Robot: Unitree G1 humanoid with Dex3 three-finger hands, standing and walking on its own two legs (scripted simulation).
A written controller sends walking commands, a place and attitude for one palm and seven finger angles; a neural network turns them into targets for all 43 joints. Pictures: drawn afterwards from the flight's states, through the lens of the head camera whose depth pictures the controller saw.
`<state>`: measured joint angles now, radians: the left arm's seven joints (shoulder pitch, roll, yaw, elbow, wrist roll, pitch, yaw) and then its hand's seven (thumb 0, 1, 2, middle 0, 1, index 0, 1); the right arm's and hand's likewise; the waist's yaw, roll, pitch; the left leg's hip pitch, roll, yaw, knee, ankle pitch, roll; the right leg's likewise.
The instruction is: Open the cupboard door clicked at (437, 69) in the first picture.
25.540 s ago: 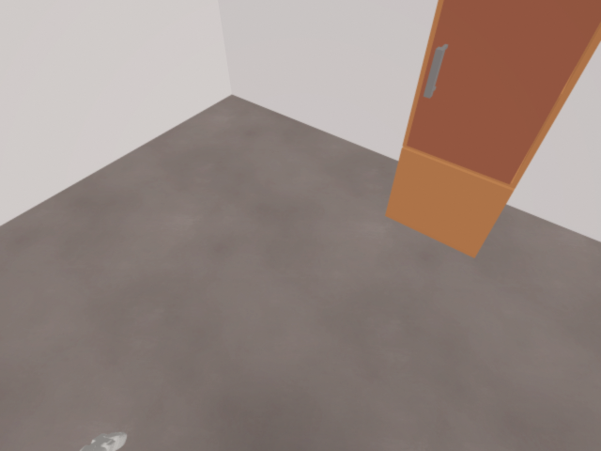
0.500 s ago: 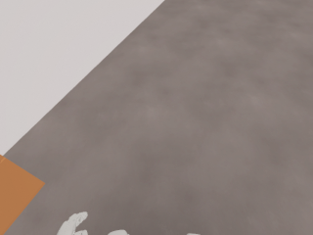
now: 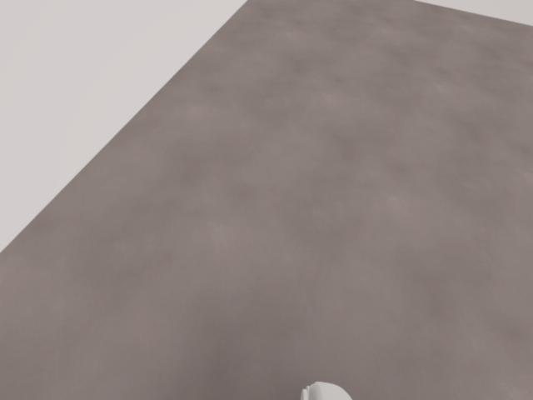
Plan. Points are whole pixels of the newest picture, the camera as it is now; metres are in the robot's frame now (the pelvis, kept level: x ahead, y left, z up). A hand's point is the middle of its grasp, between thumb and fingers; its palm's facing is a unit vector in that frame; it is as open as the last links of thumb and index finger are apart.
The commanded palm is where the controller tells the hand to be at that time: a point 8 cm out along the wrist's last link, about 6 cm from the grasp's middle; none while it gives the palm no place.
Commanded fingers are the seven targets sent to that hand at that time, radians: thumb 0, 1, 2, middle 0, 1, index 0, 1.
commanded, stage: walk to a spot facing it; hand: left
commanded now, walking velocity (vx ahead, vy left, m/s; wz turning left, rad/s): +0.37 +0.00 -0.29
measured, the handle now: out of the picture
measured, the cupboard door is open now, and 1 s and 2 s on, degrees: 49 49 49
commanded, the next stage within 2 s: turn to face it in 0.90 s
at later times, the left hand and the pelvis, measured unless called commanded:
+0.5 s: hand (225, 294) +0.32 +0.10 -0.16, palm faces -0.07 -0.98 -0.21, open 7.1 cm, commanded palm none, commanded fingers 0.00 0.90 0.90 -0.20 -0.30 -0.20 -0.30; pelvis +0.22 -0.08 +0.00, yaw -6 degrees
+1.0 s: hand (224, 231) +0.48 +0.13 -0.18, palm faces -0.03 -0.99 -0.15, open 7.4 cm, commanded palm none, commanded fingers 0.00 0.90 0.90 -0.20 -0.30 -0.20 -0.30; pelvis +0.45 -0.05 +0.00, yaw -7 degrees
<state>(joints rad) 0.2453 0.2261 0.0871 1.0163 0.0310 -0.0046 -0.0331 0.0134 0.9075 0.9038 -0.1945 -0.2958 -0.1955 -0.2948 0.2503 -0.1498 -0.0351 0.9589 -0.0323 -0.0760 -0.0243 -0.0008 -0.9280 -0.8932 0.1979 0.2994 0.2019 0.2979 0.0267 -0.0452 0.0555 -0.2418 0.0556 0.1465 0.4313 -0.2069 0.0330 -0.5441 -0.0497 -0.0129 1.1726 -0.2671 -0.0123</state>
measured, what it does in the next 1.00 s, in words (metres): walks ahead: right foot, then left foot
